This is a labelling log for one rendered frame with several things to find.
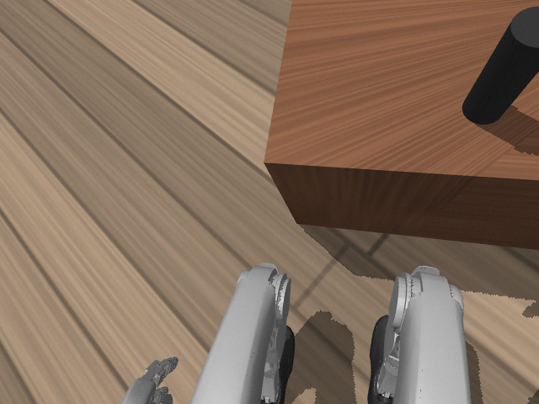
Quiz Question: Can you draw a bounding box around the left robot foot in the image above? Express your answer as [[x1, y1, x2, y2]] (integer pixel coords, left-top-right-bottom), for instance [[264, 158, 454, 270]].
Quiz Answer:
[[260, 326, 295, 404]]

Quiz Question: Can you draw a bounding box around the right robot foot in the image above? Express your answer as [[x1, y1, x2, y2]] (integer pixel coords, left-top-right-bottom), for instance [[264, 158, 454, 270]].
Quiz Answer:
[[367, 315, 394, 404]]

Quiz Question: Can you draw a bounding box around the left robot hand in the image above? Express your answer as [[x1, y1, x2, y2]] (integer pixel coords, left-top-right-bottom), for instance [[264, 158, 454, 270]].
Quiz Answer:
[[120, 357, 179, 404]]

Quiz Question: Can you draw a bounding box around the can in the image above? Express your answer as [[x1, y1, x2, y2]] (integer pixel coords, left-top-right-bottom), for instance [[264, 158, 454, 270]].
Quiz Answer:
[[462, 6, 539, 125]]

